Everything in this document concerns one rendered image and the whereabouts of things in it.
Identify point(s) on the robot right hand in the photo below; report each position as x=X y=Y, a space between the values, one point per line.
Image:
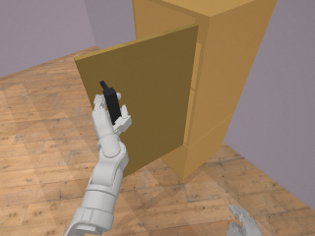
x=248 y=227

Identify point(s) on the robot left hand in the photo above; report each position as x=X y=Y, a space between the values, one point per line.
x=102 y=121

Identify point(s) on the handle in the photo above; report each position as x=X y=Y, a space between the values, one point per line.
x=112 y=103

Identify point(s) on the robot left forearm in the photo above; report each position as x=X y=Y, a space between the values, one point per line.
x=95 y=214

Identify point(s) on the cupboard door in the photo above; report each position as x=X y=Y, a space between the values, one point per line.
x=153 y=74

